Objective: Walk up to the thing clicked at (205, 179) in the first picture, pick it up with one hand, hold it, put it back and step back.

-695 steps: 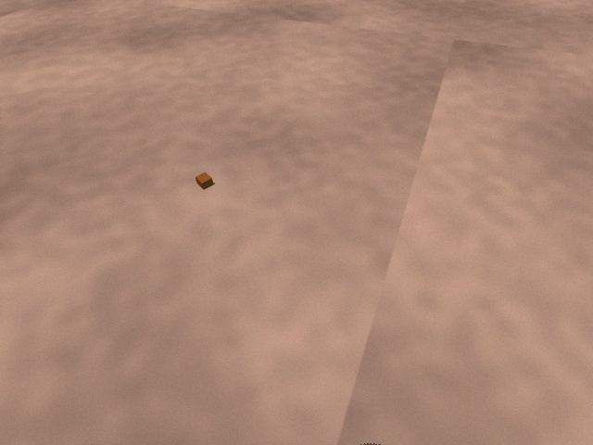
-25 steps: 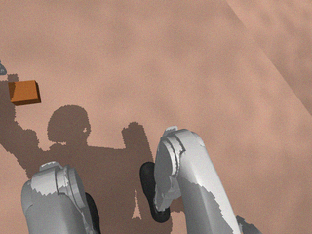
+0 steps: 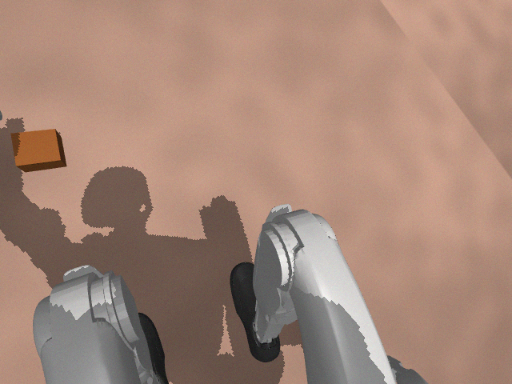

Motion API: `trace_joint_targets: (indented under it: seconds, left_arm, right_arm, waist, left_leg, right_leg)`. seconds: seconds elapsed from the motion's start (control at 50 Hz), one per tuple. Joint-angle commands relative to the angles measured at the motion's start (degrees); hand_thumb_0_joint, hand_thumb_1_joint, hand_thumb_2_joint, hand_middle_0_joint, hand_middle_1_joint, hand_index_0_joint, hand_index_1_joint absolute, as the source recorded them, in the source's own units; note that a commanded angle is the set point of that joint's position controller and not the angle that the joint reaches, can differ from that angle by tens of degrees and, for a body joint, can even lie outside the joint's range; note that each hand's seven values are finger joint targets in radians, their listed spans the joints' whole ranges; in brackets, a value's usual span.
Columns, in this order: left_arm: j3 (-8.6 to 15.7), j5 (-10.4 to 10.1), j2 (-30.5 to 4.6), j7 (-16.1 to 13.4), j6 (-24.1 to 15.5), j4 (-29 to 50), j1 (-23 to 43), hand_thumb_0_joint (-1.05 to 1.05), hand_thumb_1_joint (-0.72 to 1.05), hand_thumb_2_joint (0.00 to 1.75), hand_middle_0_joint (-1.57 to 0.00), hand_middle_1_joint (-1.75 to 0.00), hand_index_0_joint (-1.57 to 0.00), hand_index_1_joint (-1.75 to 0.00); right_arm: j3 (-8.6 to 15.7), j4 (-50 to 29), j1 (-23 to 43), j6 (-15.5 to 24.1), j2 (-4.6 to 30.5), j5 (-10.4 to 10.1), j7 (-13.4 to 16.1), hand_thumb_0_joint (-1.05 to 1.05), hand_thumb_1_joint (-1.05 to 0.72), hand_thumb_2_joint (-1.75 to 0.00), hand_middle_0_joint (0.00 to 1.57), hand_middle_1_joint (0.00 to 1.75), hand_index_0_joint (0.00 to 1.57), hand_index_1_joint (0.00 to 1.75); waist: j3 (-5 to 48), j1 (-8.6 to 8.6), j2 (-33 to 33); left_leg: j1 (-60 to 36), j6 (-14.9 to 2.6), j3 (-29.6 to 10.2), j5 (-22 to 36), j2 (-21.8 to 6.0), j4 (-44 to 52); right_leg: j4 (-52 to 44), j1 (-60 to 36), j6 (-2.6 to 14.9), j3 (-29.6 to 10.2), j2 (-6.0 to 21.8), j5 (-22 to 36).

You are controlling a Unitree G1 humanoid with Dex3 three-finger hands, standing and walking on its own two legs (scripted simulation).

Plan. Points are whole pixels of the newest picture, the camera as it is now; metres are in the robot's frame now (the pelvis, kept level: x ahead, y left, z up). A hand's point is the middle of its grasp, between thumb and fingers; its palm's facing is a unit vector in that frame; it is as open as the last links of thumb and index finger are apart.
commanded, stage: rise first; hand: left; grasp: from above
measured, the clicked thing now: (40, 150) +0.54 +0.24 -0.31
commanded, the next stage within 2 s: approach in 0.14 s
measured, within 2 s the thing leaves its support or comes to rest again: neither
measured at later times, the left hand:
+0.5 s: hand out of the picture +0.51 +0.26 -0.17, palm faces -0.43 +0.00 -0.90, open 11.5 cm
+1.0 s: hand out of the picture +0.48 +0.27 -0.20, palm faces -0.61 -0.07 -0.79, open 12.5 cm
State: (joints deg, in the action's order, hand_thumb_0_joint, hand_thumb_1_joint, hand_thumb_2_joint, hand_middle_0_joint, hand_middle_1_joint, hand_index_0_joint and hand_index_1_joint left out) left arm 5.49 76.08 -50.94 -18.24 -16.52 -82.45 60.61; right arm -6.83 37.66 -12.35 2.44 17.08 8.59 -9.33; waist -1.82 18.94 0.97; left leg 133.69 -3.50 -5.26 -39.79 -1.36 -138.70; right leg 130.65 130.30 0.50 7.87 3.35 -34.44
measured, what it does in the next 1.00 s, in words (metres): stands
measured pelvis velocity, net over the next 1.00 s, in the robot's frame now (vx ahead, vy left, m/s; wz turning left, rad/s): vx -0.01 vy -0.01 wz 0.01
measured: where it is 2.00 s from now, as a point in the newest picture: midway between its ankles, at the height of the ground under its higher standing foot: (208, 355)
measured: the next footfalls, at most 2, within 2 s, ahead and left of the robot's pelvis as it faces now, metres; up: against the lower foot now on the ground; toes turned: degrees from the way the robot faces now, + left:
none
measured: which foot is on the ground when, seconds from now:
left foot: down 0.00-1.00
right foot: down 0.00-1.00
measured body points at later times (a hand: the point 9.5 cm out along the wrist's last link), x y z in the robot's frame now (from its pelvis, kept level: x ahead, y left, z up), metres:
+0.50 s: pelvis +0.00 +0.00 +0.00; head +0.26 +0.09 +0.36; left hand +0.53 +0.26 -0.12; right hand +0.02 -0.27 -0.08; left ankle +0.07 +0.11 -0.30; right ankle +0.12 -0.12 -0.30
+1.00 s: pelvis -0.01 -0.01 +0.00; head +0.27 +0.05 +0.34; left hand +0.51 +0.27 -0.15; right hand +0.00 -0.28 -0.08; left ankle +0.07 +0.11 -0.30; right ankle +0.12 -0.12 -0.30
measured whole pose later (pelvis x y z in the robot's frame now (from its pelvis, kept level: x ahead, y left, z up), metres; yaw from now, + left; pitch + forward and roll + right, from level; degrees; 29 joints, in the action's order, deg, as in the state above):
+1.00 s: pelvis -0.01 -0.01 +0.00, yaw +1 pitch +33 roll -8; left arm 2.7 69.1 -50.5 -10.4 -12.0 -85.2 62.5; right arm -9.5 34.5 -12.9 1.8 19.5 8.8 -8.2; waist -6.4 20.6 1.1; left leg 133.2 -2.5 -5.6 -38.4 -1.5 -138.4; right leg 130.8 130.7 1.5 8.0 3.0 -32.7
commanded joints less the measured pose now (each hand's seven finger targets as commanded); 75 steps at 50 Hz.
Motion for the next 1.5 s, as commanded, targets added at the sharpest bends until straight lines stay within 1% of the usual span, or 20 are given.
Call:
trace_joint_targets:
  seconds: [0.0, 0.18, 0.24, 0.26, 0.34, 0.44, 0.6, 0.74, 0.84, 0.92, 0.96, 0.98, 1.06, 1.08, 1.2, 1.26, 1.32, 1.36, 1.38, 1.48]
  left_arm:
    - [-0.4, -1.3, -11.8, -1.4, -1.1, 9.7, 18.7, 0.0, -0.05, 0.61, -0.52, -0.53, -0.51, -0.55]
    - [2.7, 0.3, -16.7, -3.3, -1.9, 6.1, 17.8, 0.0, -0.05, 0.61, -0.53, -0.52, -0.51, -0.54]
    - [1.1, 0.8, -14.5, -3.5, -1.7, 5.4, 18.1, 0.0, -0.06, 0.62, -0.49, -0.56, -0.49, -0.56]
    - [-1.7, 0.4, -10.4, -3.4, -1.4, 4.6, 18.4, 0.0, -0.07, 0.62, -0.46, -0.59, -0.47, -0.58]
    - [-1.6, -0.1, -10.1, -4.2, -1.2, 7.4, 23.8, 0.0, -0.11, 0.66, -0.42, -0.63, -0.43, -0.62]
    - [-7.6, -0.6, -2.0, -5.1, 0.2, 7.3, 32.2, 0.0, -0.13, 0.68, -0.4, -0.67, -0.41, -0.66]
    - [-5.0, 3.1, -6.4, -8.1, 7.5, -1.7, 30.4, 0.0, -0.19, 0.73, -0.41, -0.61, -0.39, -0.63]
    - [0.4, -1.7, -12.3, -3.9, 12.9, -1.3, 18.5, 0.0, -0.23, 0.75, -0.39, -0.65, -0.38, -0.67]
    - [2.8, -5.8, -13.8, 2.7, 10.5, -0.1, 13.4, 0.0, -0.25, 0.76, -0.32, -0.75, -0.33, -0.74]
    - [-2.4, -7.7, -7.8, 6.7, 2.6, 8.9, 21.7, 0.0, -0.29, 0.79, -0.28, -0.82, -0.3, -0.81]
    - [-5.4, -8.6, -6.3, 6.1, -3.0, 12.5, 28.4, 0.0, -0.3, 0.79, -0.26, -0.84, -0.28, -0.82]
    - [-5.2, -9.0, -8.5, 5.1, -5.5, 13.6, 29.4, 0.0, -0.33, 0.8, -0.24, -0.86, -0.26, -0.84]
    - [-2.3, -3.9, -14.5, -3.0, -8.2, 23.0, 25.3, 0.0, -0.38, 0.85, -0.2, -0.83, -0.2, -0.83]
    - [-2.8, -2.4, -12.4, -5.5, -7.2, 23.6, 25.3, 0.0, -0.38, 0.85, -0.2, -0.82, -0.2, -0.81]
    - [-4.6, 2.7, -4.4, -14.7, 3.2, 5.7, 28.9, 0.0, -0.39, 0.88, -0.25, -0.66, -0.2, -0.71]
    - [-8.0, 3.3, 0.7, -13.3, 7.9, -2.3, 26.8, 0.0, -0.41, 0.92, -0.25, -0.66, -0.19, -0.72]
    - [-8.7, -0.4, 3.6, -8.8, 11.5, -6.9, 22.8, 0.0, -0.39, 0.91, -0.21, -0.73, -0.18, -0.76]
    - [-7.3, -2.2, 1.0, -6.0, 12.7, -6.4, 22.2, 0.0, -0.39, 0.92, -0.2, -0.76, -0.17, -0.79]
    - [-3.8, -3.1, -2.9, -4.9, 12.9, -7.2, 20.4, 0.0, -0.4, 0.92, -0.2, -0.78, -0.17, -0.8]
    - [-4.9, -4.7, -5.7, 1.8, 8.8, -3.1, 21.3, 0.0, -0.46, 0.95, -0.14, -0.92, -0.13, -0.93]
  right_arm:
    - [5.3, 0.1, -13.0, -0.4, 15.8, -0.1, 0.7, 0.0, -0.9, -0.9, 0.2, 0.3, 0.2, 0.3]
    - [4.8, 0.7, -12.4, -0.5, 16.3, 0.1, 1.1, 0.0, -0.9, -0.9, 0.2, 0.3, 0.2, 0.3]
    - [4.7, 0.6, -11.7, -0.3, 15.8, 0.2, 1.1, 0.0, -0.89, -0.89, 0.2, 0.3, 0.2, 0.3]
    - [4.4, 1.0, -12.0, 0.1, 15.2, 0.2, 0.9, 0.0, -0.89, -0.89, 0.2, 0.3, 0.2, 0.3]
    - [5.0, 1.6, -13.2, 0.7, 16.2, 0.1, 1.1, 0.0, -0.89, -0.89, 0.2, 0.3, 0.2, 0.3]
    - [4.6, 3.0, -13.6, 1.6, 15.7, 0.7, 1.4, 0.0, -0.89, -0.89, 0.2, 0.3, 0.2, 0.3]
    - [3.5, 1.4, -13.7, 1.9, 16.5, 0.4, 1.3, 0.0, -0.89, -0.89, 0.2, 0.3, 0.2, 0.3]
    - [2.8, -3.8, -12.3, 0.7, 16.3, -1.5, 0.7, 0.0, -0.9, -0.89, 0.2, 0.3, 0.2, 0.3]
    - [3.2, -4.3, -12.9, -1.1, 17.6, -1.1, 1.4, 0.0, -0.9, -0.89, 0.2, 0.3, 0.2, 0.3]
    - [2.8, -3.6, -13.6, -1.0, 17.7, 0.2, 2.0, 0.0, -0.9, -0.89, 0.2, 0.3, 0.2, 0.3]
    - [2.6, -2.2, -14.4, -0.1, 18.2, 1.0, 2.4, 0.0, -0.9, -0.89, 0.2, 0.3, 0.2, 0.3]
    - [2.7, -0.4, -14.5, 0.2, 17.6, 1.4, 2.8, 0.0, -0.9, -0.89, 0.2, 0.3, 0.2, 0.3]
    - [4.1, -0.8, -10.8, -0.2, 18.1, 3.1, 3.2, 0.0, -0.9, -0.89, 0.2, 0.3, 0.2, 0.3]
    - [4.8, -1.1, -9.9, -0.3, 17.4, 3.3, 2.9, 0.0, -0.89, -0.89, 0.2, 0.3, 0.2, 0.3]
    - [5.5, 4.0, -9.5, 0.0, 16.4, 1.9, 1.5, 0.0, -0.89, -0.9, 0.2, 0.3, 0.2, 0.3]
    - [4.7, 4.6, -10.2, 0.5, 16.9, 1.1, 0.3, 0.0, -0.89, -0.89, 0.2, 0.3, 0.2, 0.3]
    - [4.5, 1.6, -11.1, 1.6, 17.8, 0.7, -1.0, 0.0, -0.88, -0.89, 0.2, 0.3, 0.2, 0.3]
    - [4.1, 0.1, -11.7, 1.4, 18.2, 0.0, -0.9, 0.0, -0.88, -0.89, 0.2, 0.3, 0.2, 0.3]
    - [3.9, -0.6, -11.8, 1.2, 18.4, -0.1, -0.7, 0.0, -0.88, -0.89, 0.2, 0.3, 0.2, 0.3]
    - [1.9, -3.7, -10.8, 0.1, 17.6, -0.2, 0.0, 0.0, -0.9, -0.9, 0.2, 0.3, 0.2, 0.3]
  waist:
    - [40.9, 1.16, -21.9]
    - [38.4, 0.44, -20.1]
    - [38.9, 0.48, -20.6]
    - [37.7, 1.18, -21.1]
    - [39.2, 3.53, -20.7]
    - [39.4, 6.21, -23.9]
    - [40.2, 4.61, -28.8]
    - [41.3, 1.35, -18.2]
    - [36.4, 3.22, -8.5]
    - [36.1, 7.14, -10.1]
    - [37.5, 8.06, -13.2]
    - [38.4, 6.31, -15.9]
    - [46.4, 0.51, -29.8]
    - [48.2, 0.13, -33.5]
    - [39.9, 4.39, -31.4]
    - [33.6, 5.75, -26.6]
    - [34.0, 5.9, -21.5]
    - [35.4, 5.79, -19.4]
    - [34.6, 5.53, -16.2]
    - [34.8, 5.79, -13.1]
  left_leg:
    - [-29.7, 1.9, 1.2, 11.4, 1.7, 15.1]
    - [-27.2, 1.6, 1.1, 9.3, 1.8, 15.0]
    - [-27.3, 1.48, 1.8, 8.5, 1.9, 14.6]
    - [-27.7, 1.62, 1.6, 8.8, 2.0, 14.9]
    - [-29.5, 1.73, 0.4, 10.1, 1.6, 14.8]
    - [-32.8, 2.37, -0.4, 8.7, 1.5, 15.5]
    - [-34.8, 3.5, -0.9, 14.7, 1.4, 17.3]
    - [-22.9, 0.33, 3.4, 14.2, 2.3, 15.6]
    - [-14.0, -0.67, 3.8, 11.0, 2.6, 13.2]
    - [-16.9, 0.43, 2.5, 9.6, 2.3, 9.9]
    - [-20.5, 1.32, 1.6, 7.9, 2.0, 8.9]
    - [-22.1, 1.84, 1.8, 6.5, 1.9, 8.8]
    - [-37.7, 4.09, 1.9, 8.8, 1.6, 12.3]
    - [-41.9, 4.52, 1.4, 10.1, 1.3, 13.6]
    - [-37.6, 4.04, -1.3, 14.5, 0.7, 16.4]
    - [-34.2, 3.52, -1.3, 16.0, 0.9, 16.6]
    - [-33.0, 3.12, -2.2, 17.3, 1.1, 16.1]
    - [-30.8, 2.39, -2.3, 16.8, 1.3, 15.9]
    - [-27.1, 1.71, -2.0, 14.6, 1.6, 15.7]
    - [-19.1, 0.49, 1.7, 11.2, 2.8, 13.4]
  right_leg:
    - [-12.4, -21.4, 1.65, 1.5, -3.7, 9.5]
    - [-12.2, -20.5, 1.76, 1.7, -4.0, 7.5]
    - [-12.4, -20.4, 1.77, 1.3, -4.0, 7.1]
    - [-12.3, -19.1, 1.82, 1.4, -4.0, 7.4]
    - [-11.9, -17.9, 1.62, 2.4, -4.0, 9.0]
    - [-11.5, -14.9, 1.87, 3.0, -4.1, 8.7]
    - [-9.1, -13.8, 2.28, 2.5, -3.3, 13.3]
    - [-12.2, -28.5, 1.38, -0.2, -4.3, 13.4]
    - [-14.6, -33.8, 0.67, -1.4, -3.8, 11.4]
    - [-14.7, -29.2, 1.08, -0.7, -4.2, 8.2]
    - [-15.1, -26.6, 1.41, 0.4, -4.4, 5.5]
    - [-15.4, -27.1, 1.43, -0.2, -4.6, 3.0]
    - [-12.3, -24.2, 2.54, 1.1, -4.4, 5.6]
    - [-10.9, -22.0, 2.58, 1.2, -4.2, 6.9]
    - [-8.2, -10.0, 2.17, 4.1, -4.1, 13.0]
    - [-8.9, -8.7, 1.99, 3.8, -3.9, 13.3]
    - [-8.6, -10.1, 1.55, 3.1, -3.4, 12.8]
    - [-9.3, -13.6, 1.38, 2.5, -3.3, 13.1]
    - [-9.8, -15.7, 1.27, 2.0, -3.2, 12.4]
    - [-12.0, -25.7, 1.22, 0.5, -3.8, 9.9]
